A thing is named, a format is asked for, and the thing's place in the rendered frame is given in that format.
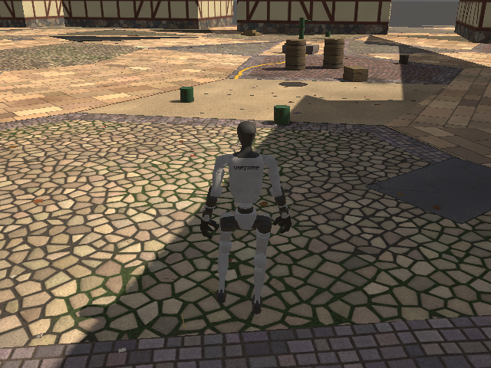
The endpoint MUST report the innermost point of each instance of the right robot shin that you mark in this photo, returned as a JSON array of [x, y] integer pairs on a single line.
[[259, 278]]

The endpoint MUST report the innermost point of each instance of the left robot upper arm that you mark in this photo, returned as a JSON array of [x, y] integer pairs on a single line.
[[218, 174]]

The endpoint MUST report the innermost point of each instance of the robot left forearm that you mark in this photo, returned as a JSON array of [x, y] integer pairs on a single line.
[[209, 206]]

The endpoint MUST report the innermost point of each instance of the robot right forearm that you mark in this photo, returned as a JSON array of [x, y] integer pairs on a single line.
[[282, 205]]

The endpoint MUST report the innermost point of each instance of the left robot hand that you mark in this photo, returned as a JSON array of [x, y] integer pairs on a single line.
[[204, 227]]

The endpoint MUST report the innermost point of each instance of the right robot upper arm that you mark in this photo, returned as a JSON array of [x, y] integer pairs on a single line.
[[273, 172]]

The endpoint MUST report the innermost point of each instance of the right robot hand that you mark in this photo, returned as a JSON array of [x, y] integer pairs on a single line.
[[284, 221]]

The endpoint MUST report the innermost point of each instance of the robot head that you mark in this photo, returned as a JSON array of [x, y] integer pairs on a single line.
[[246, 133]]

